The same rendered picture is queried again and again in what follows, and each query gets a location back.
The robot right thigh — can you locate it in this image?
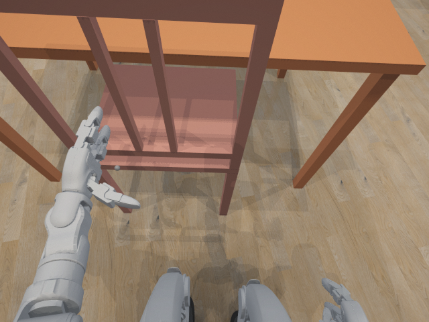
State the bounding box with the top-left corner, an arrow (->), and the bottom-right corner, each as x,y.
238,284 -> 292,322

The robot right hand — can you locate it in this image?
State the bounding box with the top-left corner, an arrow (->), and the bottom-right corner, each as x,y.
319,278 -> 369,322

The robot thigh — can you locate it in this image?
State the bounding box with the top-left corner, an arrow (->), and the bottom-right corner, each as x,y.
140,272 -> 190,322
238,284 -> 292,322

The chair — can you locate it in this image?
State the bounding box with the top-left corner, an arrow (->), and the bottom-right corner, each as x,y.
0,0 -> 284,215

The robot left forearm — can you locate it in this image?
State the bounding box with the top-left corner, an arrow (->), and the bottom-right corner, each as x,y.
13,191 -> 93,322

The table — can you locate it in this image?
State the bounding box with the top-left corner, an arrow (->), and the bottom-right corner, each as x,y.
0,0 -> 426,189

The robot left hand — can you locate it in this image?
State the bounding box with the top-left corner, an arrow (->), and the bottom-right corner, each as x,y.
62,106 -> 141,209

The robot left thigh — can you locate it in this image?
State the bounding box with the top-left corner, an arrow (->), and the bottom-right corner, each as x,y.
140,272 -> 190,322

